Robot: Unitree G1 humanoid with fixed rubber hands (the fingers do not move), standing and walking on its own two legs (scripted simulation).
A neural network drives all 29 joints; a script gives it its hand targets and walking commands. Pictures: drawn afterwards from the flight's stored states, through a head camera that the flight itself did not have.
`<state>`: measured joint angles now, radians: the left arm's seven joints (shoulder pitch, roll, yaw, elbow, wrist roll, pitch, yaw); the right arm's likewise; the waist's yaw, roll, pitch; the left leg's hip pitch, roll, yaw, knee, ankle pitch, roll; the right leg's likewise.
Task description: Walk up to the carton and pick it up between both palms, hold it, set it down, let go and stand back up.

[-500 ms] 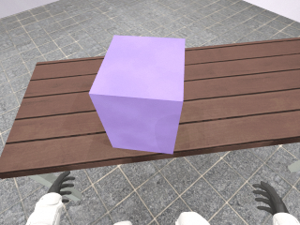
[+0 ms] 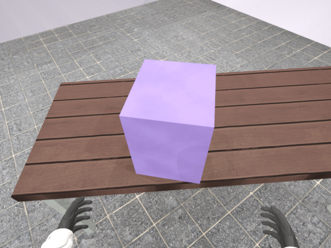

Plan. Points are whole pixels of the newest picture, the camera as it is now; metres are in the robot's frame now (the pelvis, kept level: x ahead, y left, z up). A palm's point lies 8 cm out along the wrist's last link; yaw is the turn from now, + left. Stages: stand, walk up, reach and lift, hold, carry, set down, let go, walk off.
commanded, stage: reach and lift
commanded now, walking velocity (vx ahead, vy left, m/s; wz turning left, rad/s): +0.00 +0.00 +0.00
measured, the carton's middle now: (173, 123) +0.46 -0.01 +0.01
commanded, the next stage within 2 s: none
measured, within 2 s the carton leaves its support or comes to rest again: neither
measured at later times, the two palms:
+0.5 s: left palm (68, 220) +0.20 +0.25 -0.03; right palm (266, 220) +0.18 -0.22 -0.04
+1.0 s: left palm (74, 207) +0.22 +0.24 -0.01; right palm (253, 207) +0.21 -0.19 -0.03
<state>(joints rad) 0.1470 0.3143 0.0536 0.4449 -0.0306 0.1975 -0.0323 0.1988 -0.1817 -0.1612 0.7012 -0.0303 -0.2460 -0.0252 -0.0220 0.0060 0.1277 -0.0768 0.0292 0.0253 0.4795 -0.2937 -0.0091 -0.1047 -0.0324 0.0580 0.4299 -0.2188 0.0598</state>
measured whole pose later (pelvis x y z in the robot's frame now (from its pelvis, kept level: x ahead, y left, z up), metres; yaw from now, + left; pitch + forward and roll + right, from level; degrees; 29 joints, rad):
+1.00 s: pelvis +0.01 +0.01 +0.00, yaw +1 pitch -6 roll -2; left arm 0.10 0.33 -0.08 0.51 -0.25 -0.31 -0.11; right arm 0.15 -0.06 -0.03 0.58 0.16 -0.44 -0.16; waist 0.01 0.02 0.11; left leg -0.09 0.04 0.01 0.52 -0.33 0.00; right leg -0.08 -0.02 0.04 0.41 -0.23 0.06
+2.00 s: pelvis +0.00 -0.01 +0.01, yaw +0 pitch -4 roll -1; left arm -0.47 0.36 0.07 0.47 -0.22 0.29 -0.11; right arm -0.32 -0.17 -0.02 0.33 0.25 0.18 -0.23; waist -0.04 -0.01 0.07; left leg -0.07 0.04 0.03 0.38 -0.23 -0.02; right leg -0.08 -0.02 0.06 0.30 -0.14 0.05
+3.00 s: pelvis -0.01 -0.01 +0.01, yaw +2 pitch +5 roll -1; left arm -1.16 0.49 -0.07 1.12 -0.31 0.27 -0.07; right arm -0.99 -0.24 -0.01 0.88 0.38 0.27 -0.23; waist -0.15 -0.02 -0.05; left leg -0.29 0.05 -0.02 0.41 -0.21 -0.03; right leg -0.27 -0.01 0.01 0.31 -0.12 0.04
